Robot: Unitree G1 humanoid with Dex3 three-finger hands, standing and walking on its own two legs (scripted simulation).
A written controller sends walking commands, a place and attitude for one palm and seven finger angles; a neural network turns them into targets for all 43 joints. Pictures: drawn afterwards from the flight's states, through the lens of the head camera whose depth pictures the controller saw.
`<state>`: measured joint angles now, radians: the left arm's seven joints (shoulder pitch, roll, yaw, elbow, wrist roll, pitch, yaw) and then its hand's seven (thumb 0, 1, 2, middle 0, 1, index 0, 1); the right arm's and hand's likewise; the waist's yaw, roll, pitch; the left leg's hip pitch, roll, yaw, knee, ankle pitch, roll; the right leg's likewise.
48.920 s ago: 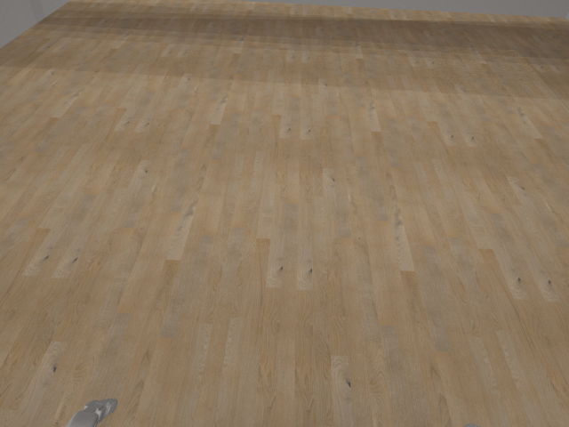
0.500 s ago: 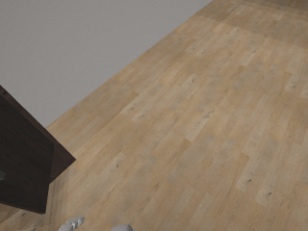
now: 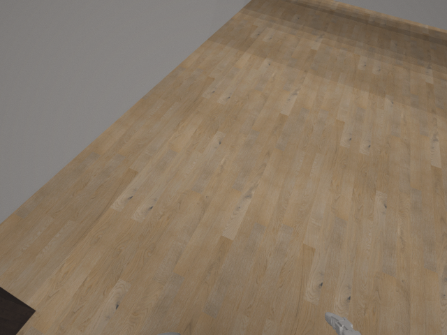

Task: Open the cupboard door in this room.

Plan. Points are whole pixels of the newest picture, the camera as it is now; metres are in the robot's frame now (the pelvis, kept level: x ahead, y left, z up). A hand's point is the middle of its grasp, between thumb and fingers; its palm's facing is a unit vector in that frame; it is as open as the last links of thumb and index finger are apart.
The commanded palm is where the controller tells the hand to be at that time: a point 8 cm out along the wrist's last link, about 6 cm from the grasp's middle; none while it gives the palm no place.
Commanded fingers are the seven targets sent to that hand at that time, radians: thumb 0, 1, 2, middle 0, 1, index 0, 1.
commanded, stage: walk to a spot facing it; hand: left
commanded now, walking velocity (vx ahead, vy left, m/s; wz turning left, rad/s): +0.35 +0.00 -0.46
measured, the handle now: out of the picture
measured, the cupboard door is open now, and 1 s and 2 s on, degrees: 51 51 51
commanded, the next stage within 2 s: turn to face it in 0.98 s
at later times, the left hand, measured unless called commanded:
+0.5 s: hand (207, 219) +0.39 +0.07 -0.15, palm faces -0.26 -0.95 -0.20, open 7.3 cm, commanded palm none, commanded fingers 0.00 0.90 0.90 -0.20 -0.30 -0.20 -0.30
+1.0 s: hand (222, 238) +0.35 +0.03 -0.16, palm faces -0.12 -0.98 -0.15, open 7.3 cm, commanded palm none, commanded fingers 0.00 0.90 0.90 -0.20 -0.30 -0.20 -0.30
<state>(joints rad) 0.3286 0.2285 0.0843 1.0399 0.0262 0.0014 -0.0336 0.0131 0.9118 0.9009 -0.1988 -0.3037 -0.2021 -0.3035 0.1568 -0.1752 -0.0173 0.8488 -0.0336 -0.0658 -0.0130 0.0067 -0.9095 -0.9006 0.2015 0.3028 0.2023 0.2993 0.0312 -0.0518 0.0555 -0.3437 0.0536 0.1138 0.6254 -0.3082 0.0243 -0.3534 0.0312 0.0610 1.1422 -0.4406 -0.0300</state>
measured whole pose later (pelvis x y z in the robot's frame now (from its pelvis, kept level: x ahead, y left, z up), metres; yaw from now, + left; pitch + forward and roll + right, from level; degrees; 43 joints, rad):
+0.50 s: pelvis +0.22 -0.07 +0.00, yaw -12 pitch +0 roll +2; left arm 0.09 0.18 0.04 0.94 0.01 -0.05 -0.02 0.00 0.92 0.90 -0.20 -0.30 -0.20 -0.30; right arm 0.44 -0.14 -0.02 1.11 -0.01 0.00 -0.01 0.01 -0.91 -0.90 0.20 0.30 0.20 0.30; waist -0.06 -0.01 0.11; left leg -0.32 0.11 0.09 1.23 -0.42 -0.04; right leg -0.33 0.05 -0.12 0.62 -0.29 -0.13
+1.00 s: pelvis +0.46 -0.14 -0.01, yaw -13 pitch +1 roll +0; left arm 0.56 0.09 0.01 1.20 0.02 -0.08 0.03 0.01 0.91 0.90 -0.20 -0.30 -0.20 -0.30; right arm 0.08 -0.16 -0.02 1.01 -0.01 -0.03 -0.01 0.01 -0.91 -0.90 0.20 0.30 0.20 0.30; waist 0.04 -0.01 0.05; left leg -0.42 -0.04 0.17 0.63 -0.19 0.09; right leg 0.11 0.12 -0.08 0.47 -0.41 -0.06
